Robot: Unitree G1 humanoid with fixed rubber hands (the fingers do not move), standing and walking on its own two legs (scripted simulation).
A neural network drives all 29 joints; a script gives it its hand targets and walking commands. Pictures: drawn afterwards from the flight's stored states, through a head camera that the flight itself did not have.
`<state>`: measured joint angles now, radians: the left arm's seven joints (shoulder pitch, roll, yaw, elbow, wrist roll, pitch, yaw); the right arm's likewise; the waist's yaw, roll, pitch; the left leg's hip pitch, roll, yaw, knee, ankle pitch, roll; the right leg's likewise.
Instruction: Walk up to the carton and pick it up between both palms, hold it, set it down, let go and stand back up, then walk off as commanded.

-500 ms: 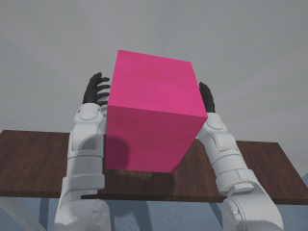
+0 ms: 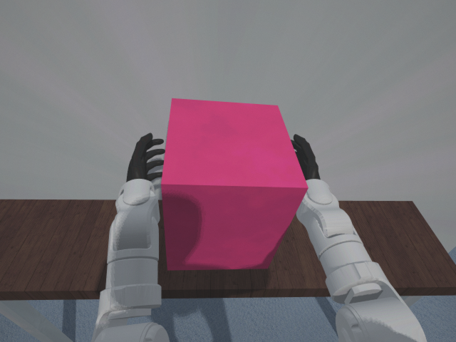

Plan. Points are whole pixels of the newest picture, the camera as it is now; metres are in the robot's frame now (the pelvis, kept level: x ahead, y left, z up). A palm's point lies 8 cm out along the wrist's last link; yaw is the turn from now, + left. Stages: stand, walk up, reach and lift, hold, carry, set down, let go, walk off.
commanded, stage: set down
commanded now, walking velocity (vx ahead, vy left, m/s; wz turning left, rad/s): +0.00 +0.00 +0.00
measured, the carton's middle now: (222, 188) +0.39 +0.02 +0.09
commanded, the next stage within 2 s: none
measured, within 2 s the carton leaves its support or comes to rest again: rests again in 1.34 s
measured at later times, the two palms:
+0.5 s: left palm (158, 192) +0.37 +0.13 +0.11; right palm (313, 185) +0.39 -0.16 +0.10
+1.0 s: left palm (161, 204) +0.37 +0.13 +0.07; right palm (307, 189) +0.40 -0.16 +0.08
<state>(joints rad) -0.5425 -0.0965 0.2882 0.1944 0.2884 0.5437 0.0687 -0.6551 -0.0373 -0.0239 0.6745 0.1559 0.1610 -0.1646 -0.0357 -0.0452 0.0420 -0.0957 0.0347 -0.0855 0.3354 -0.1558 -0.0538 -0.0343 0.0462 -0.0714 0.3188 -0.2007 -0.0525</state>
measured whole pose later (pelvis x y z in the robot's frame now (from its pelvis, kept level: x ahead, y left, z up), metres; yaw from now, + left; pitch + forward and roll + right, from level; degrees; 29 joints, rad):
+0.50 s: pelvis +0.00 -0.01 +0.00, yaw -2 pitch +1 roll +0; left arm -0.57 -0.14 0.31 0.40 0.29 0.39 0.14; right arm -0.70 -0.04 -0.16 0.87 0.03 0.03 -0.06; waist 0.01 -0.04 -0.02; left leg -0.20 0.06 -0.06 0.32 -0.13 -0.07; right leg -0.17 0.06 -0.05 0.35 -0.19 -0.07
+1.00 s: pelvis +0.00 -0.02 +0.00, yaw -2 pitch +7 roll +0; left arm -0.58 -0.16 0.37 0.56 0.30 0.20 0.15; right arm -0.73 -0.02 -0.33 0.99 -0.14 -0.11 -0.01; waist 0.06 -0.05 -0.08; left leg -0.32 0.07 -0.06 0.31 -0.11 -0.09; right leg -0.30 0.08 -0.05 0.35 -0.17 -0.09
